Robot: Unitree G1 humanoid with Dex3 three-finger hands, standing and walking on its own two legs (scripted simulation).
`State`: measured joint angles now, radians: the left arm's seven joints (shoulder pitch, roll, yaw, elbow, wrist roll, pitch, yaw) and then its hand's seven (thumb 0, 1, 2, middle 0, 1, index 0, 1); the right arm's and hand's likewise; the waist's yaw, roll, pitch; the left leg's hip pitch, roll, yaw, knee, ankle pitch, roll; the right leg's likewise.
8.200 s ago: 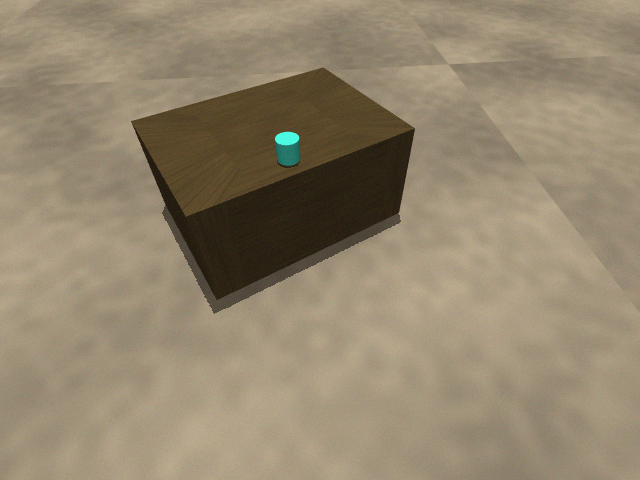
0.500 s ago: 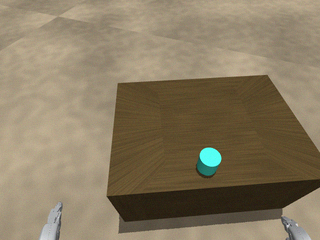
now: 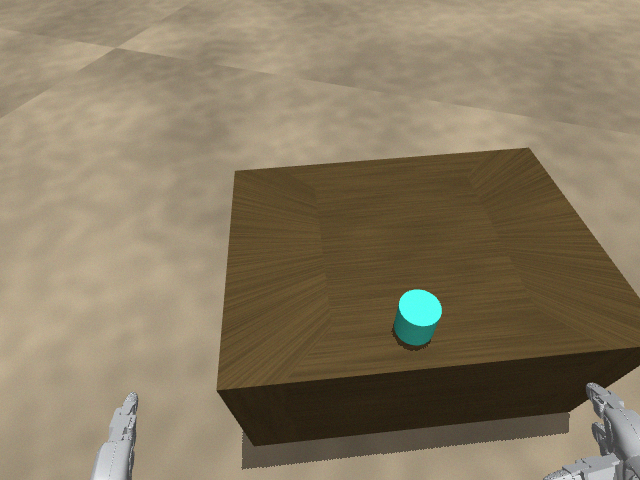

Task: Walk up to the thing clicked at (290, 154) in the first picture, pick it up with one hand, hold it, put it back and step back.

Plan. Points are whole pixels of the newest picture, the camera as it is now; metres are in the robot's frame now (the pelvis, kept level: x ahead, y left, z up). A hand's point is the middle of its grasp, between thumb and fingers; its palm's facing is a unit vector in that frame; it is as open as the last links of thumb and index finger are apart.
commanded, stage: go down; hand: right
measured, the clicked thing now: (416, 317) +0.48 -0.16 -0.23
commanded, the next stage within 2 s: approach in 1.46 s
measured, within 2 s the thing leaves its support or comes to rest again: neither
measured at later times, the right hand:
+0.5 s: hand (601, 321) +0.32 -0.33 +0.03, palm faces +0.15 +0.98 -0.16, open 17.5 cm
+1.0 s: hand (615, 277) +0.36 -0.35 +0.07, palm faces +0.15 +0.98 -0.10, open 17.4 cm
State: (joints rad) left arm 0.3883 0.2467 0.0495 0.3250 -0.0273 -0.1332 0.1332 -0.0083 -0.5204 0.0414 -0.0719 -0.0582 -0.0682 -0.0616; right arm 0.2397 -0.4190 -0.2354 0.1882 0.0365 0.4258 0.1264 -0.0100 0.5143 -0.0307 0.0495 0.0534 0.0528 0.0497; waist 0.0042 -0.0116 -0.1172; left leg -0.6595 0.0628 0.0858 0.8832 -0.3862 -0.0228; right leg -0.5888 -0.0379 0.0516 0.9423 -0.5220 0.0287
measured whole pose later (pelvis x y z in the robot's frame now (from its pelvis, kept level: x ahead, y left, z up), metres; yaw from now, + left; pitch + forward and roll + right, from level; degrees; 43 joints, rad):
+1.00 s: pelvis +0.00 +0.00 +0.02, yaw +1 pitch +11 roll +2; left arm 0.29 0.26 -0.04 0.48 -0.01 -0.18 0.11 -0.01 -0.53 0.06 -0.07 -0.06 -0.06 -0.06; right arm -0.47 -0.74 -0.52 1.04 0.11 -0.08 0.48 -0.01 0.52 -0.04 0.05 0.05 0.05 0.05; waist 0.07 0.02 -0.08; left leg -0.64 0.04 0.07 0.74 -0.30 -0.02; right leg -0.57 -0.06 0.03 0.83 -0.45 0.03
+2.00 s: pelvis -0.03 -0.01 -0.04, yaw +2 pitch +22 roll +3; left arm 0.32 0.27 -0.01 0.18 0.04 -0.23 0.05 -0.01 -0.56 0.06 -0.06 -0.04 -0.04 -0.06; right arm -0.59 -0.71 -0.64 1.21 0.19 -0.47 0.52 -0.01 0.58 -0.03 0.06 0.05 0.06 0.04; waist 0.19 0.07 -0.12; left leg -1.05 0.05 0.07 1.07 -0.39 -0.02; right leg -0.99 -0.05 0.05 1.18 -0.57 0.02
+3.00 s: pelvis -0.07 -0.01 -0.16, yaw +4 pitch +30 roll +4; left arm 0.50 0.32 0.16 -0.43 0.07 -0.17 -0.06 -0.01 -0.56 0.06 -0.07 -0.04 -0.06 -0.06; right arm -0.68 -0.48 -0.57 1.08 -0.03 -0.60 0.09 -0.01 0.51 -0.04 0.06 0.05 0.06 0.05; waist 0.34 0.04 -0.15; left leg -1.57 0.05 0.06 1.52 -0.47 -0.02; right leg -1.50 -0.05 0.08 1.66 -0.69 0.03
